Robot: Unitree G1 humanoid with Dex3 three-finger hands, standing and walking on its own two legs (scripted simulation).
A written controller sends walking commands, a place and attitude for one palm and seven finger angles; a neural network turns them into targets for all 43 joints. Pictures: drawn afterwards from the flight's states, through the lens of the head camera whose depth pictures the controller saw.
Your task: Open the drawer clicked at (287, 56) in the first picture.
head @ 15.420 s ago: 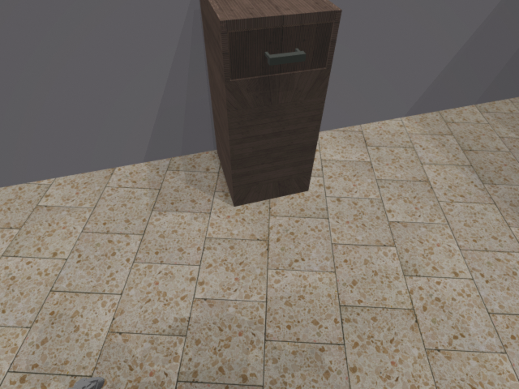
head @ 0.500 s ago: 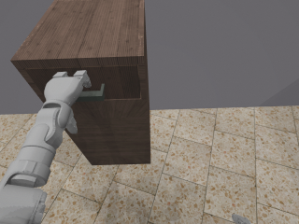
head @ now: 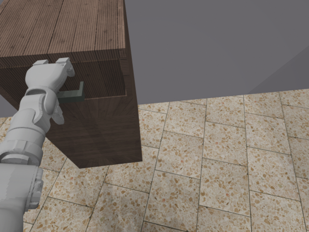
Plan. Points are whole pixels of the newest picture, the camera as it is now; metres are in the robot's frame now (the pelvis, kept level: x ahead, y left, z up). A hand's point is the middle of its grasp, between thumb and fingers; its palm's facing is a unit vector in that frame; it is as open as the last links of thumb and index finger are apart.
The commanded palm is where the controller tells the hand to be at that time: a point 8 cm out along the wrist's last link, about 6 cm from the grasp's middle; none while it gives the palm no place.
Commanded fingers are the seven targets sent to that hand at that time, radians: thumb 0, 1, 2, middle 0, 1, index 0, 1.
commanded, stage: move the hooked fingers above the handle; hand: left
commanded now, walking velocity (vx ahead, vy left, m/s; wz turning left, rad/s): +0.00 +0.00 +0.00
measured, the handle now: (62, 91) +0.51 +0.28 +0.02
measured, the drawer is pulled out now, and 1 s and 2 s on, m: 0.00 0.00 0.00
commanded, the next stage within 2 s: lower the fingers behind the handle in 0.62 s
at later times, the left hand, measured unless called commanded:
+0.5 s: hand (51, 94) +0.45 +0.27 +0.08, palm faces -0.05 -0.02 -1.00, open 13.9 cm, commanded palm +0.44 +0.27 +0.14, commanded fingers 0.00 -0.50 0.30 -0.30 -1.20 -0.30 -1.20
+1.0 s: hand (52, 98) +0.46 +0.27 +0.06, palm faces -0.08 -0.03 -1.00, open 13.9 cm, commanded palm +0.45 +0.27 +0.12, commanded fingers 0.00 -0.50 0.30 -0.30 -1.20 -0.30 -1.20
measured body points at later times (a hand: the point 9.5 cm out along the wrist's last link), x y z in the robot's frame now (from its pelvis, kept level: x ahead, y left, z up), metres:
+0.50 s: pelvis +0.00 +0.00 +0.00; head +0.07 -0.01 +0.45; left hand +0.45 +0.27 +0.14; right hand +0.07 -0.28 -0.13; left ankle -0.01 +0.10 -0.72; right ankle -0.03 -0.11 -0.72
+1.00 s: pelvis +0.00 +0.00 +0.00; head +0.08 +0.00 +0.44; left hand +0.45 +0.27 +0.12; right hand +0.04 -0.27 -0.13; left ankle -0.01 +0.10 -0.72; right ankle -0.03 -0.11 -0.72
